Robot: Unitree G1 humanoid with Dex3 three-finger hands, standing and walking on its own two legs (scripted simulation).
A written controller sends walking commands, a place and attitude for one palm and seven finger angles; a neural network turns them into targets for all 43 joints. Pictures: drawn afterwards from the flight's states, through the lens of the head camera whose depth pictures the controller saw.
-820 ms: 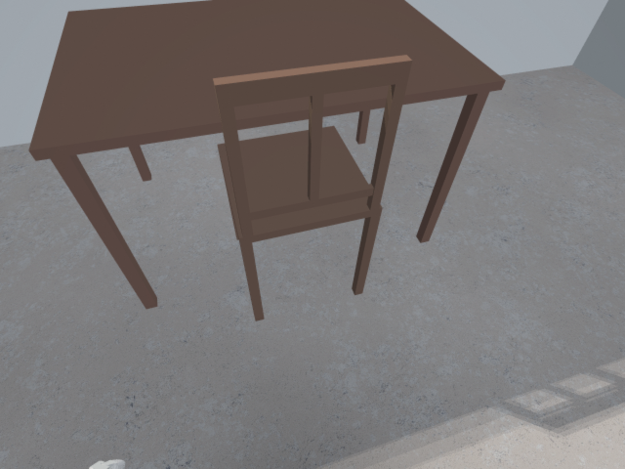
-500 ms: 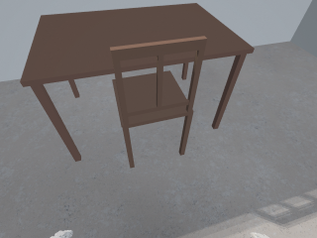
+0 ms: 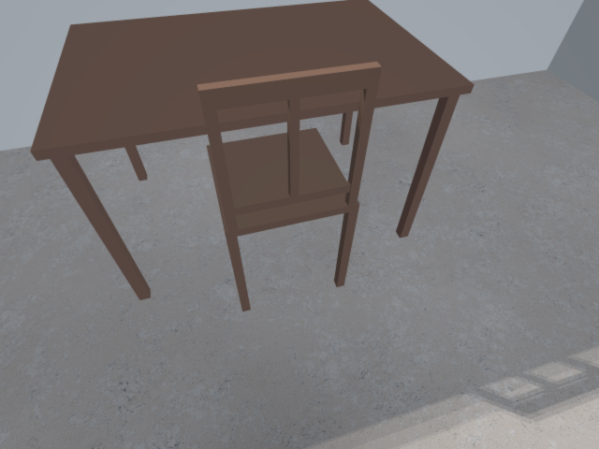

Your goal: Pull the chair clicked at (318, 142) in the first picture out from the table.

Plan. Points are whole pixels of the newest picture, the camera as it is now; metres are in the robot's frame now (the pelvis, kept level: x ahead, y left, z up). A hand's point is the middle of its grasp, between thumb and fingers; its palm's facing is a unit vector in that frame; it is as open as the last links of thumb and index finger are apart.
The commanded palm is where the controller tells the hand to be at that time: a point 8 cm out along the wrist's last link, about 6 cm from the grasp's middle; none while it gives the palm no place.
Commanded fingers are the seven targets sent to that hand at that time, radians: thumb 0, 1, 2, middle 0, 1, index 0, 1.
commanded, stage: look at it before walking up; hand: left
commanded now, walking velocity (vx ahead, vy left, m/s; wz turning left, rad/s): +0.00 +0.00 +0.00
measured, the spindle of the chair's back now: (293, 151) +0.79 +0.06 -0.08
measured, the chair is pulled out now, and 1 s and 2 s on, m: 0.00 0.00 0.00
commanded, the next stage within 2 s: walk to a spot facing it in 0.62 s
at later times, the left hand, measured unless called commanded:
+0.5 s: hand out of the picture +0.07 +0.23 -0.16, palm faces -0.01 -0.95 -0.32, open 7.4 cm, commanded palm none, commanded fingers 0.00 0.90 0.90 -0.20 -0.30 -0.20 -0.30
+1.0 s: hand out of the picture +0.04 +0.21 -0.17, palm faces -0.07 -0.96 -0.28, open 7.4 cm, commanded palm none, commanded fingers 0.00 0.90 0.90 -0.20 -0.30 -0.20 -0.30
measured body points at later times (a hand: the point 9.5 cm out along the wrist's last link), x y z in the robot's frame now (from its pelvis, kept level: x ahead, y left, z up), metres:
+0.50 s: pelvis +0.00 -0.01 +0.00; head +0.00 -0.01 +0.45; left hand +0.07 +0.28 -0.14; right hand +0.07 -0.29 -0.14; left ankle -0.02 +0.12 -0.74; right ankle -0.02 -0.12 -0.74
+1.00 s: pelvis -0.01 -0.01 -0.01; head +0.00 -0.02 +0.44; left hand +0.05 +0.26 -0.15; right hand +0.04 -0.28 -0.16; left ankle -0.02 +0.12 -0.74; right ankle -0.01 -0.12 -0.74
